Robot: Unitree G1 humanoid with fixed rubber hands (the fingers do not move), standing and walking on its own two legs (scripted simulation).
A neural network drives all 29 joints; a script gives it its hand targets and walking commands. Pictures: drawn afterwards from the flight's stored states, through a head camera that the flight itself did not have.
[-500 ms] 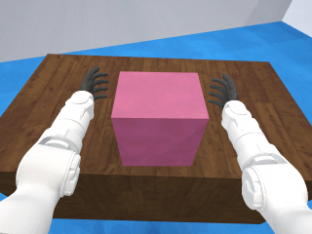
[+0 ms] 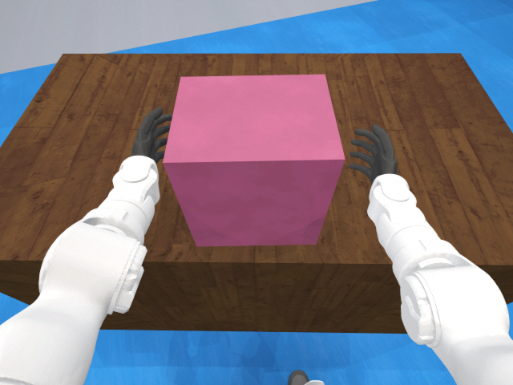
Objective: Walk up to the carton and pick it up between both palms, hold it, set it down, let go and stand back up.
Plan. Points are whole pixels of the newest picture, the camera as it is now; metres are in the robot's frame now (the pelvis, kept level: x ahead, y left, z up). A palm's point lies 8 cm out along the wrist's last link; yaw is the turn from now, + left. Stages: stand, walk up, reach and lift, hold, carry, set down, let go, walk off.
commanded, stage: reach and lift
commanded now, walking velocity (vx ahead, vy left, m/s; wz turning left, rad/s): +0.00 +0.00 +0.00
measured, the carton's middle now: (254, 168) +0.49 -0.02 +0.03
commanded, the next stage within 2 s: none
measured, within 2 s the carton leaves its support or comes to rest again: neither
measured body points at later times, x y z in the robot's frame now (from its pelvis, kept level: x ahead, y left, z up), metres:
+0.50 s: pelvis +0.00 -0.01 +0.00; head +0.09 -0.01 +0.44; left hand +0.49 +0.15 +0.08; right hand +0.46 -0.18 +0.07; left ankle -0.04 +0.14 -0.71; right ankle +0.09 -0.12 -0.71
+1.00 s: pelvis +0.03 +0.02 +0.03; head +0.12 -0.01 +0.47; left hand +0.49 +0.14 +0.08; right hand +0.45 -0.18 +0.07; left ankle -0.04 +0.14 -0.71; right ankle +0.09 -0.12 -0.71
